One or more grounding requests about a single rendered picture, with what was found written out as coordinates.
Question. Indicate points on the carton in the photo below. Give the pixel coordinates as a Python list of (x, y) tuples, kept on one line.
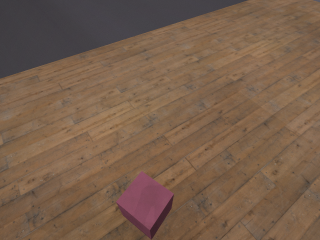
[(146, 203)]

